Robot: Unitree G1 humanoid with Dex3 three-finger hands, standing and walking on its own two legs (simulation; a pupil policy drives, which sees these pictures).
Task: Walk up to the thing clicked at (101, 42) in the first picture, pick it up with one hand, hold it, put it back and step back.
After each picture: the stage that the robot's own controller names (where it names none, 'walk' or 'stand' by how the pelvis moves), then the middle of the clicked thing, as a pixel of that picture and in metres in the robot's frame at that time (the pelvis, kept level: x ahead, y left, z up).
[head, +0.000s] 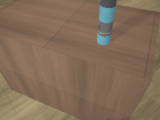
stand; (105, 20) +0.69 -0.07 +0.09
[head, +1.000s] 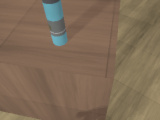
walk; (55, 18) +0.60 +0.16 +0.12
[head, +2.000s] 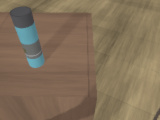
stand; (29, 40) +0.51 +0.24 +0.10
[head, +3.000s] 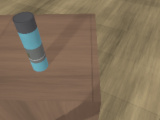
stand; (33, 45) +0.50 +0.23 +0.09
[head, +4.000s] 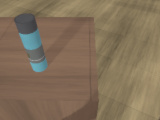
stand; (33, 45) +0.51 +0.23 +0.09
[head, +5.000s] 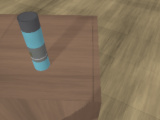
stand; (36, 44) +0.51 +0.22 +0.09
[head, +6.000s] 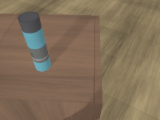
stand; (37, 44) +0.50 +0.22 +0.09
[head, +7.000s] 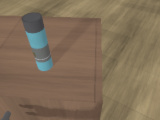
rise first; (39, 44) +0.51 +0.22 +0.09
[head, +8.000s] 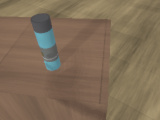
go down; (47, 44) +0.52 +0.21 +0.09
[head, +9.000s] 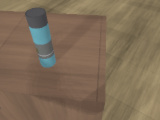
go down; (42, 40) +0.52 +0.20 +0.10
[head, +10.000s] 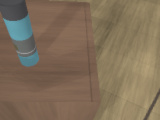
go down; (22, 35) +0.49 +0.20 +0.12
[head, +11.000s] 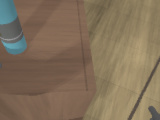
close in; (5, 18) +0.50 +0.21 +0.15
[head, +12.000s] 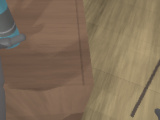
close; out of the picture +0.51 +0.22 +0.17
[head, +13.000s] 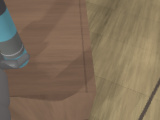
lift; (4, 34) +0.45 +0.22 +0.16
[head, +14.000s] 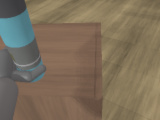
lift; (20, 41) +0.31 +0.17 +0.29
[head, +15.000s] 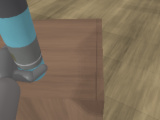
hold; (21, 40) +0.32 +0.16 +0.28
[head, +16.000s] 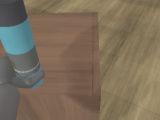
crouch; (21, 48) +0.34 +0.18 +0.24
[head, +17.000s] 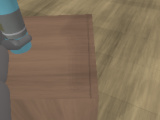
crouch; (7, 12) +0.45 +0.21 +0.28
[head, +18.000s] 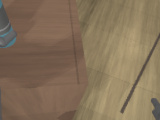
lower; out of the picture +0.52 +0.22 +0.15
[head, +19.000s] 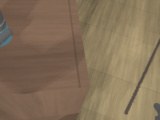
lower; out of the picture +0.52 +0.23 +0.17
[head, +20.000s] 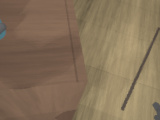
lower; out of the picture +0.53 +0.23 +0.17
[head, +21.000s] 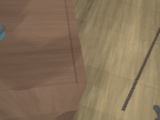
lower; out of the picture +0.53 +0.24 +0.17
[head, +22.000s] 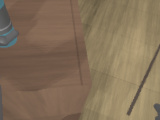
loosen; out of the picture +0.52 +0.22 +0.17
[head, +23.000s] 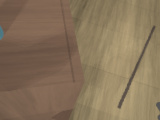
withdraw; out of the picture +0.52 +0.23 +0.17
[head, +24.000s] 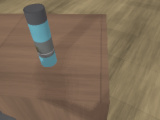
sink last; (42, 38) +0.51 +0.20 +0.14
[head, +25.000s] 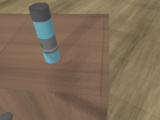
stand; (46, 36) +0.54 +0.21 +0.14
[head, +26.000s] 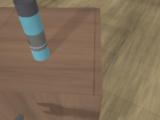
stand; (34, 32) +0.53 +0.21 +0.15
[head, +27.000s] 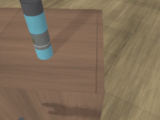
stand; (38, 31) +0.54 +0.21 +0.15
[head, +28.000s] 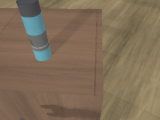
stand; (36, 32) +0.53 +0.21 +0.15
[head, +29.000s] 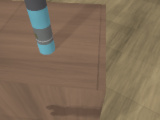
stand; (41, 25) +0.55 +0.20 +0.14
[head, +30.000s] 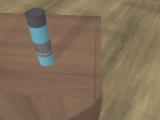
walk; (41, 40) +0.54 +0.21 +0.09
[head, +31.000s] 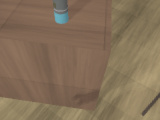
walk; out of the picture +0.75 +0.11 +0.11
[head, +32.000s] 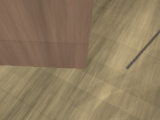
walk; out of the picture +1.05 +0.25 +0.11
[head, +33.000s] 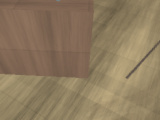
stand; out of the picture +1.15 +0.22 +0.10
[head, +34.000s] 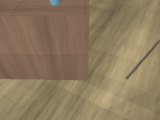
stand; out of the picture +1.16 +0.25 +0.09
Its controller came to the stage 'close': yes
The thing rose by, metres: 0.23
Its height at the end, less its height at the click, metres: +0.00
